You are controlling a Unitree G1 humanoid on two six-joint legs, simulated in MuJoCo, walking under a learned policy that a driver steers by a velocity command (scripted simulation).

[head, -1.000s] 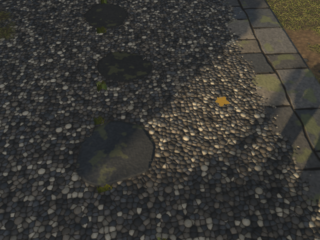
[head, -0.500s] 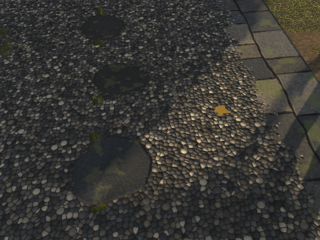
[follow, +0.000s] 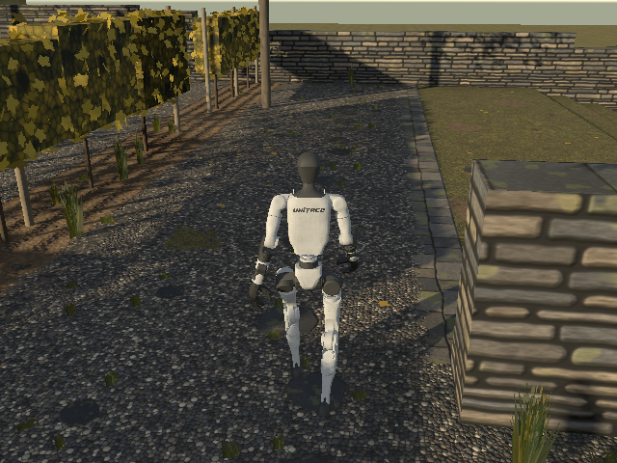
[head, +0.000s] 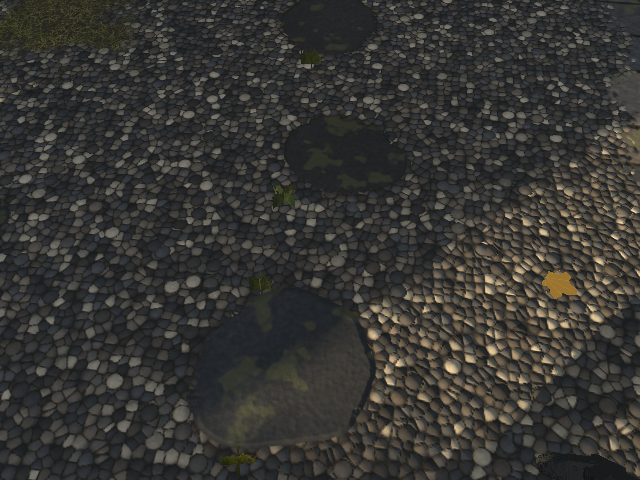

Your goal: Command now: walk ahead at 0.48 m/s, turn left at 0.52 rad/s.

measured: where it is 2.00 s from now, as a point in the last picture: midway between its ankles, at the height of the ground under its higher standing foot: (301, 290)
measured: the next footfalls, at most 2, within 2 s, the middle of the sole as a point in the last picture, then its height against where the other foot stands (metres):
right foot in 0.46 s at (397, 478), level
left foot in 0.88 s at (269, 436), level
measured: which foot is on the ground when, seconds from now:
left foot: down 0.00-0.48, up 0.50-0.86, down 0.88-1.00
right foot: up 0.00-0.44, down 0.46-0.92, up 0.94-1.00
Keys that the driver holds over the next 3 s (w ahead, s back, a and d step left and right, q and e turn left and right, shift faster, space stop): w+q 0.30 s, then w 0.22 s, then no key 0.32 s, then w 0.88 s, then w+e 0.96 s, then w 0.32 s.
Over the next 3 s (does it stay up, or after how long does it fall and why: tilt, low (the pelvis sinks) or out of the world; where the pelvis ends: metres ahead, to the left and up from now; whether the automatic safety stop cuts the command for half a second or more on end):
stays up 1.45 0.12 0.03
